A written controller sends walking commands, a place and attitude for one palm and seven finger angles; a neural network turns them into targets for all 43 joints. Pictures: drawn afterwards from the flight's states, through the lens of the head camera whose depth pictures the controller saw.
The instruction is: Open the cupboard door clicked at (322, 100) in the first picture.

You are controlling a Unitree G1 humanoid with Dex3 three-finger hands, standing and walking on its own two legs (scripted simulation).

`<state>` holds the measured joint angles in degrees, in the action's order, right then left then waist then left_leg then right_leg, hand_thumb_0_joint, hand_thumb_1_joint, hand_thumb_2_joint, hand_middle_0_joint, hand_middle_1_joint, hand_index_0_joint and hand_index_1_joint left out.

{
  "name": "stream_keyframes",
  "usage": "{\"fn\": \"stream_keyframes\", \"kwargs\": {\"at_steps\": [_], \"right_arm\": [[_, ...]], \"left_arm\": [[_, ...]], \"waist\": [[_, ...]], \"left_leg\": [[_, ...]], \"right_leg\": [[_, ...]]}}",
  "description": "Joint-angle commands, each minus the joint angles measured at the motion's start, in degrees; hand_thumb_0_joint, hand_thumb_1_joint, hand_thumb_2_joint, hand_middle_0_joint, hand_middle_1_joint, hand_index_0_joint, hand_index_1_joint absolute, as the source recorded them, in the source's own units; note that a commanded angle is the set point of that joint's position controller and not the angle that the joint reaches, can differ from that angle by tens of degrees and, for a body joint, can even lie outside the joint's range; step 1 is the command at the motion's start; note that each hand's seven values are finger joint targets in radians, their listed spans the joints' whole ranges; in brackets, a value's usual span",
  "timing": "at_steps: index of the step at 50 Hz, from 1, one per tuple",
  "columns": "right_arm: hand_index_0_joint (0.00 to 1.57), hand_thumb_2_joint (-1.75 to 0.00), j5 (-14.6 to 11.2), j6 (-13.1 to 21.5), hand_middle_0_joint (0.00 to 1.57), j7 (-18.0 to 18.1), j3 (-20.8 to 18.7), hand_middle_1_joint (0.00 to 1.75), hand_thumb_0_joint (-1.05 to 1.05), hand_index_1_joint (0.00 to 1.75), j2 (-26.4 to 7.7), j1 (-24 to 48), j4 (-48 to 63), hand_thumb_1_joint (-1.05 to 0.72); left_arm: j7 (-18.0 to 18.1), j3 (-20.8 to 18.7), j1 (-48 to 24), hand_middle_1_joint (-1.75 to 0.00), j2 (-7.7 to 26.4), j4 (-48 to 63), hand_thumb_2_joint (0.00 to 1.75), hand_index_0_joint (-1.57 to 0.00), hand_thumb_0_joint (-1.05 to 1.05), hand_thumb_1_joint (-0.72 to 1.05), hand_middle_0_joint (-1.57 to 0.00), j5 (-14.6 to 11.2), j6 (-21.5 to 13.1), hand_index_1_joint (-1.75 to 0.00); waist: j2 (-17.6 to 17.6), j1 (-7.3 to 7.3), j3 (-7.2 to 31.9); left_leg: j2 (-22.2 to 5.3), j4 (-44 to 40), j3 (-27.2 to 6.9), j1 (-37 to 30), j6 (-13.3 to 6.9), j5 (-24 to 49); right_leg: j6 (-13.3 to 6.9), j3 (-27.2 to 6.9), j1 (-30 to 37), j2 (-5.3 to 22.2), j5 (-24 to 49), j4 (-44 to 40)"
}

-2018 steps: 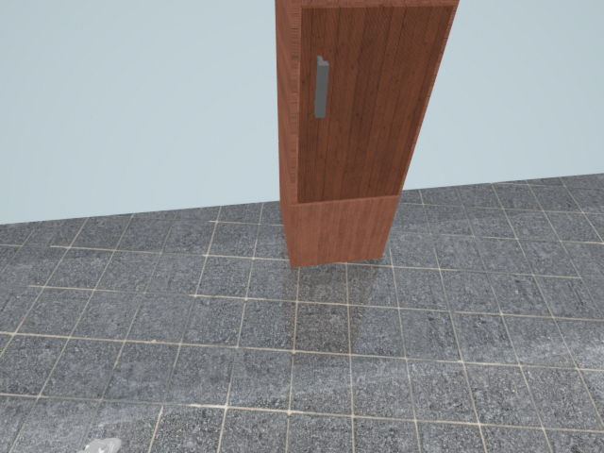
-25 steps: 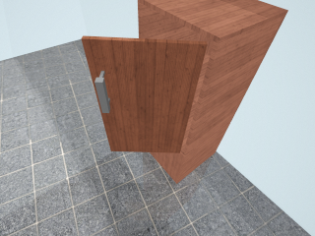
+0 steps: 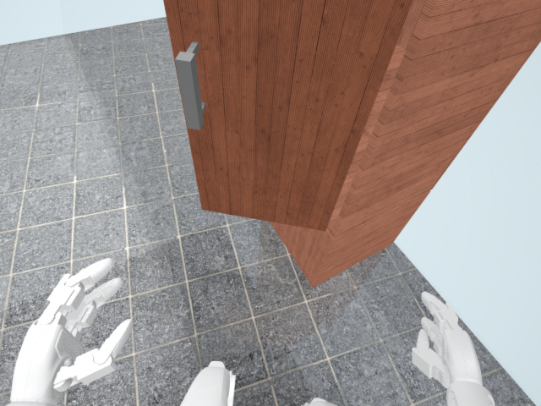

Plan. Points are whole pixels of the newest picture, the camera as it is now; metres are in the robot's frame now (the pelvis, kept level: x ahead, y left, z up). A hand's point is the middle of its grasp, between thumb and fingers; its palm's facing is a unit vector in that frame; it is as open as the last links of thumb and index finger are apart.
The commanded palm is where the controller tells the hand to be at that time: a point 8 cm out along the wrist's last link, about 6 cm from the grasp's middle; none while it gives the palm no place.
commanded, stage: raise the hand with hooked fingers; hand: left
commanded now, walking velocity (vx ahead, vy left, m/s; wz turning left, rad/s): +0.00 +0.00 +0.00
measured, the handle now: (194, 86) +0.59 +0.21 +0.12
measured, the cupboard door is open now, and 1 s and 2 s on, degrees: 51 51 51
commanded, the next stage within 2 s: move the hooked fingers beside the handle in 1.58 s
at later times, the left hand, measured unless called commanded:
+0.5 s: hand (104, 268) +0.26 +0.25 +0.08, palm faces -0.06 -1.00 -0.06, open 12.2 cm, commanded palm +0.24 +0.31 +0.10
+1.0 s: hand (46, 207) +0.30 +0.32 +0.13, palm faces -0.01 -1.00 -0.06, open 13.9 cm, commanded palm +0.28 +0.37 +0.14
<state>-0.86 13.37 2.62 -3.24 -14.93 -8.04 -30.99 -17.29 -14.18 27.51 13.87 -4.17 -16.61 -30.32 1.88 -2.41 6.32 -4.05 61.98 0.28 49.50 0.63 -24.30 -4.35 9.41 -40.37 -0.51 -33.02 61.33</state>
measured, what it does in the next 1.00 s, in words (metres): shifts its weight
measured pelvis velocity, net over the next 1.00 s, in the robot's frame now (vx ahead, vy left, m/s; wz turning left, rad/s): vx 0.01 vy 0.06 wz -0.04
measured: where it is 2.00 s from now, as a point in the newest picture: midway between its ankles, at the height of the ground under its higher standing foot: outside the picture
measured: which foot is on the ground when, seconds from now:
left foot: down 0.00-1.00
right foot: down 0.00-1.00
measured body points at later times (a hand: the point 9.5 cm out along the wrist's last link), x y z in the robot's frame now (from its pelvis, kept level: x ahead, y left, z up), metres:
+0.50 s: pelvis +0.01 +0.02 +0.03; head +0.06 +0.02 +0.47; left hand +0.25 +0.30 +0.08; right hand +0.12 -0.26 -0.06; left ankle +0.06 +0.13 -0.66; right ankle -0.02 -0.07 -0.66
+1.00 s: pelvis +0.01 +0.06 +0.05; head +0.05 +0.08 +0.49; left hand +0.30 +0.37 +0.14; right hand +0.18 -0.17 -0.02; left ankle +0.06 +0.13 -0.66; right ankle -0.02 -0.07 -0.66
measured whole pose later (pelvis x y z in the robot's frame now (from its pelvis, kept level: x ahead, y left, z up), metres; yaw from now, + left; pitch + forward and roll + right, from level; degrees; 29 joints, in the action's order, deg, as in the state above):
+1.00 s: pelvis +0.01 +0.06 +0.05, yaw -2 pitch +6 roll -3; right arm -2.7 11.8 5.0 4.2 -14.0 -14.2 -31.7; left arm -24.4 -21.9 0.0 23.7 -14.9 -18.6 -11.6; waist -0.5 -1.1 2.8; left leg -0.7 45.7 3.0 33.6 -3.7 -18.7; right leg 0.7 4.7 -25.1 0.9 -23.6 42.4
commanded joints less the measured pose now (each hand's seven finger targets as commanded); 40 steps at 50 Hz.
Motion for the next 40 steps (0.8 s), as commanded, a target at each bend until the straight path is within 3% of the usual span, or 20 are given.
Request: {"fn": "stream_keyframes", "kwargs": {"at_steps": [1, 3, 4, 6, 7, 8, 10, 11, 12, 13, 15, 16, 17, 19, 21, 24, 27, 31, 37, 40], "right_arm": [[0.2, -0.9, -0.87, 3.49, 0.2, 1.32, -0.24, 0.3, 0.0, 0.3, -6.52, -2.49, 3.06, -0.9], [0.2, -0.9, -1.73, 3.32, 0.2, 2.11, 0.39, 0.3, 0.0, 0.3, -7.54, -2.59, 3.0, -0.9], [0.2, -0.9, -2.14, 2.93, 0.2, 2.49, 0.46, 0.3, 0.0, 0.3, -7.78, -2.55, 3.4, -0.9], [0.2, -0.9, -2.75, 2.04, 0.2, 3.02, 0.74, 0.3, 0.0, 0.3, -8.15, -1.74, 5.39, -0.9], [0.2, -0.9, -2.67, 1.6, 0.2, 2.9, 0.79, 0.3, 0.0, 0.3, -8.16, -1.27, 5.9, -0.9], [0.2, -0.9, -2.63, 1.0, 0.2, 2.79, 1.08, 0.3, 0.0, 0.3, -7.62, -1.32, 6.95, -0.9], [0.2, -0.9, -2.22, 0.28, 0.2, 2.64, 1.07, 0.3, 0.0, 0.3, -6.55, -0.99, 7.57, -0.9], [0.2, -0.9, -2.1, 0.49, 0.2, 2.49, 0.93, 0.3, 0.0, 0.3, -5.97, -1.27, 7.52, -0.9], [0.2, -0.9, -1.75, 0.69, 0.2, 2.12, 0.9, 0.3, 0.0, 0.3, -5.51, -1.59, 7.35, -0.9], [0.2, -0.9, -1.56, 1.03, 0.2, 1.76, 0.76, 0.3, 0.0, 0.3, -5.22, -2.36, 7.27, -0.9], [0.2, -0.9, -1.42, 1.64, 0.2, 1.2, 0.21, 0.3, 0.0, 0.3, -5.34, -3.64, 5.76, -0.9], [0.2, -0.9, -1.48, 1.9, 0.2, 1.01, -0.03, 0.3, 0.0, 0.3, -5.51, -3.9, 4.98, -0.9], [0.2, -0.9, -1.42, 1.96, 0.2, 0.98, -0.13, 0.3, 0.0, 0.3, -6.25, -4.29, 4.82, -0.9], [0.2, -0.9, -1.97, 2.22, 0.2, 1.36, -0.4, 0.3, 0.0, 0.3, -7.49, -5.31, 3.78, -0.9], [0.2, -0.9, -2.39, 2.84, 0.2, 1.92, -0.4, 0.3, 0.0, 0.3, -8.53, -5.81, 4.13, -0.9], [0.2, -0.9, -2.54, 3.38, 0.2, 2.66, -0.37, 0.3, 0.0, 0.3, -8.99, -5.83, 4.67, -0.9], [0.2, -0.9, -2.11, 3.83, 0.2, 2.93, 0.18, 0.3, 0.0, 0.3, -8.72, -5.87, 5.07, -0.9], [0.2, -0.9, -2.07, 3.47, 0.2, 2.32, 0.9, 0.3, 0.0, 0.3, -8.06, -5.24, 5.26, -0.9], [0.2, -0.9, -2.67, 1.47, 0.2, 2.12, 1.36, 0.3, 0.0, 0.3, -9.36, -5.65, 6.99, -0.9], [0.2, -0.9, -2.71, 0.92, 0.2, 2.75, 1.54, 0.3, 0.0, 0.3, -9.63, -5.38, 7.57, -0.9]], "left_arm": [[-3.88, 1.22, -19.45, -0.7, 8.85, 16.55, 0.63, -0.25, 0.0, 0.27, -0.25, -2.15, -7.77, -0.7], [-7.78, 0.69, -19.75, -0.74, 11.17, 8.52, 0.61, -0.25, 0.0, 0.22, -0.25, -2.56, -2.4, -0.74], [-9.24, -1.13, -18.9, -0.75, 13.13, 5.2, 0.6, -0.25, 0.0, 0.2, -0.25, -2.52, 1.01, -0.75], [-11.29, -4.54, -16.19, -0.78, 15.84, 1.59, 0.58, -0.25, 0.0, 0.15, -0.25, -3.43, 8.68, -0.78], [-11.63, -8.47, -14.59, -0.8, 18.17, -0.33, 0.57, -0.25, 0.0, 0.13, -0.25, -4.56, 11.91, -0.8], [-11.38, -10.75, -13.06, -0.81, 18.51, 0.77, 0.56, -0.26, 0.0, 0.11, -0.26, -5.67, 14.01, -0.81], [-8.92, -15.19, -11.8, -0.84, 18.85, 3.25, 0.54, -0.26, 0.0, 0.06, -0.26, -7.77, 14.93, -0.84], [-7.27, -16.1, -12.06, -0.86, 17.91, 5.6, 0.53, -0.26, 0.0, 0.04, -0.26, -8.59, 13.62, -0.86], [-5.7, -17.62, -11.66, -0.87, 18.34, 6.55, 0.52, -0.26, 0.0, 0.01, -0.26, -8.95, 11.97, -0.87], [-4.45, -16.91, -11.65, -0.88, 16.93, 8.45, 0.51, -0.27, 0.0, -0.01, -0.27, -8.75, 9.83, -0.88], [-3.15, -13.66, -12.15, -0.92, 13.91, 9.13, 0.49, -0.27, 0.0, -0.06, -0.27, -7.08, 5.82, -0.92], [-3.02, -11.85, -13.21, -0.93, 12.76, 7.71, 0.48, -0.27, 0.0, -0.08, -0.27, -6.08, 4.52, -0.93], [-3.71, -9.83, -15.02, -0.94, 11.81, 5.76, 0.47, -0.27, 0.0, -0.1, -0.27, -5.31, 4.02, -0.94], [-5.76, -8.1, -16.62, -0.98, 11.77, 0.97, 0.45, -0.27, 0.0, -0.15, -0.27, -4.69, 3.55, -0.98], [-8.06, -7.1, -18.68, -1.0, 13.2, 0.71, 0.43, -0.28, 0.0, -0.2, -0.28, -4.95, 4.22, -1.0], [-9.54, -10.28, -22.42, -1.05, 18.52, 3.65, 0.4, -0.28, 0.0, -0.27, -0.28, -5.5, 5.57, -1.05], [-7.05, -14.13, -25.08, -1.1, 22.27, 8.76, 0.37, -0.29, 0.0, -0.34, -0.29, -5.82, 5.37, -1.1], [-3.67, -13.18, -23.17, -1.15, 18.34, 7.25, 0.33, -0.29, 0.0, -0.43, -0.29, -6.08, 6.16, -1.15], [-6.81, -8.25, -27.51, -1.2, 16.62, -1.17, 0.3, -0.3, 0.0, -0.5, -0.3, -4.0, 15.63, -1.2], [-8.0, -9.87, -33.42, -1.2, 19.59, 0.04, 0.3, -0.3, 0.0, -0.5, -0.3, -3.88, 17.57, -1.2]], "waist": [[-9.34, 7.84, 6.86], [-5.03, 7.97, 4.5], [-2.35, 7.15, 5.16], [0.12, 4.31, 7.79], [-1.24, 1.99, 10.1], [0.24, 0.92, 12.73], [1.63, -0.67, 15.03], [1.99, -0.79, 15.38], [1.51, -1.63, 15.69], [1.44, -1.32, 15.42], [-0.17, 0.17, 13.22], [-0.44, 1.44, 11.18], [2.2, 2.63, 8.43], [1.44, 4.02, 6.18], [-1.14, 4.15, 7.05], [-4.88, 2.64, 11.77], [-8.07, 1.19, 14.71], [-10.75, 1.15, 11.46], [-7.33, 2.62, 5.59], [-5.18, 2.85, 7.5]], "left_leg": [[1.9, -2.88, -1.66, -10.7, -3.02, 6.11], [2.13, -2.64, -1.66, -7.45, -3.29, 4.39], [2.46, -2.92, -1.53, -6.38, -3.4, 4.25], [3.15, -5.28, -1.42, -6.69, -3.45, 5.96], [3.5, -5.94, -1.61, -7.69, -3.24, 8.14], [3.58, -7.0, -1.58, -8.55, -3.09, 10.21], [3.44, -8.64, -1.76, -10.32, -2.6, 13.25], [3.34, -9.1, -1.77, -11.12, -2.46, 14.39], [3.27, -9.81, -2.01, -11.85, -2.15, 16.02], [3.31, -10.88, -1.56, -12.75, -2.06, 16.82], [3.56, -12.07, -0.88, -15.04, -2.12, 17.48], [3.83, -11.78, -0.66, -14.58, -2.14, 16.08], [3.59, -11.51, -1.19, -13.92, -2.45, 15.41], [3.56, -11.9, -1.18, -13.99, -2.65, 12.03], [3.63, -13.17, -0.95, -16.11, -3.06, 10.08], [3.38, -15.68, -1.02, -21.44, -3.35, 12.11], [3.04, -17.85, -1.82, -26.44, -3.14, 15.87], [2.37, -20.76, -2.98, -29.44, -2.06, 16.22], [2.12, -23.59, -4.29, -28.37, -1.73, 13.06], [2.0, -24.47, -4.98, -29.84, -1.8, 11.7]], "right_leg": [[3.72, -13.85, -4.77, -0.04, 8.67, -15.24], [5.05, -16.55, -3.58, 0.84, 6.34, -18.17], [6.13, -18.46, -1.25, 1.69, 6.07, -19.93], [7.14, -19.72, 5.62, 3.27, 9.82, -21.7], [7.38, -19.83, 9.15, 3.51, 13.5, -21.24], [7.86, -19.22, 12.77, 4.13, 17.85, -21.0], [8.87, -18.01, 16.5, 4.61, 26.13, -20.09], [9.66, -17.86, 17.15, 4.75, 30.79, -19.59], [9.24, -16.8, 18.83, 4.22, 34.96, -18.36], [8.97, -15.58, 18.24, 3.79, 37.78, -17.78], [8.18, -13.44, 14.69, 2.67, 36.76, -17.33], [8.17, -13.67, 12.49, 2.52, 33.95, -17.87], [8.2, -13.22, 10.01, 1.97, 31.9, -17.84], [8.04, -13.43, 6.07, 1.79, 24.16, -19.41], [6.68, -12.75, 4.86, 1.3, 16.67, -21.09], [4.88, -10.96, 7.43, 0.49, 16.38, -21.14], [3.51, -7.91, 9.19, -0.76, 20.07, -19.41], [2.95, -5.11, 7.83, -1.42, 19.48, -19.45], [3.06, -4.35, 6.85, -1.78, 18.35, -21.75], [3.22, -4.3, 7.41, -1.82, 17.39, -22.73]]}}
